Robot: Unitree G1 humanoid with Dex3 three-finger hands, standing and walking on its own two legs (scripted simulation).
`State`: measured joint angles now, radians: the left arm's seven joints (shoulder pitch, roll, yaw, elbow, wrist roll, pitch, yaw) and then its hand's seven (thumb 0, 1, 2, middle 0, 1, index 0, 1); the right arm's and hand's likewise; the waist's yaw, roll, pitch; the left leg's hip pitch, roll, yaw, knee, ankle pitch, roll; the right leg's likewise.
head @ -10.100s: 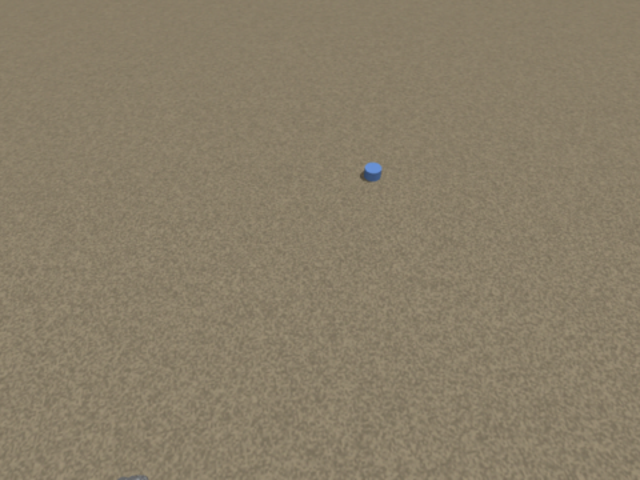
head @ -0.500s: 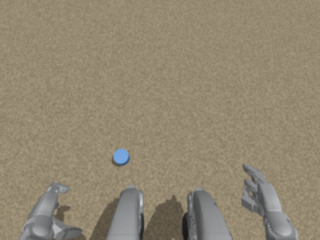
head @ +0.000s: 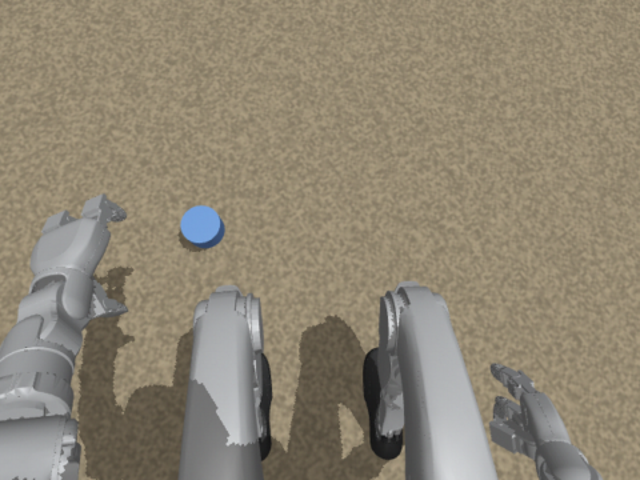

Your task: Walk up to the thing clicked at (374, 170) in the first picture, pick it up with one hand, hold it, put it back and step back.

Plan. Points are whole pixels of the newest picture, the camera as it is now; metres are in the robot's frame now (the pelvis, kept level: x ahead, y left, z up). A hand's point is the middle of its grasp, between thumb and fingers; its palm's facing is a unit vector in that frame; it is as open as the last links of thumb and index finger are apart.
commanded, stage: rise first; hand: left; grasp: from above
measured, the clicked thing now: (203, 227) +0.48 +0.25 -0.41
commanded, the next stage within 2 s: approach in 1.34 s
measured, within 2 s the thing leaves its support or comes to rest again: neither
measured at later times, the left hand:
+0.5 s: hand (134, 244) +0.40 +0.31 -0.23, palm faces -0.45 -0.08 -0.89, open 14.2 cm
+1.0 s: hand (150, 234) +0.43 +0.30 -0.27, palm faces -0.44 -0.06 -0.90, open 14.1 cm
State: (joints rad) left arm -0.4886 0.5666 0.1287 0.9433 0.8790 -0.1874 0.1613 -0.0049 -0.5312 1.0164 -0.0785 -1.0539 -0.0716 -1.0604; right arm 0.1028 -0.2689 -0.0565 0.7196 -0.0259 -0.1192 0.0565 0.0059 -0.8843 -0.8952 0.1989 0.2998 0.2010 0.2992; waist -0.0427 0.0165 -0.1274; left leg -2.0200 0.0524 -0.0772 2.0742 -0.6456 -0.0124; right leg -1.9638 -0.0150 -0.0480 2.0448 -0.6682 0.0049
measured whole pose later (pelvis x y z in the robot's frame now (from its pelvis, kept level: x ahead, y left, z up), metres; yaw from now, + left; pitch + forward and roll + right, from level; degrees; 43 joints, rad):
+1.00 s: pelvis +0.00 +0.01 -0.09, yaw -3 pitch +34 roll -7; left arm -0.81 0.70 0.14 1.34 1.25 -0.25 0.44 0.00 -0.52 0.99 -0.11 -0.98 -0.10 -0.98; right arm 0.10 -0.26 0.00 0.78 -0.14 -0.06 0.13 0.00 -0.92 -0.90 0.20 0.30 0.20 0.30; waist -0.16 -0.02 -0.06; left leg -2.31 0.05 -0.12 2.38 -0.68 0.00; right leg -2.23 0.00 -0.07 2.32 -0.69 0.02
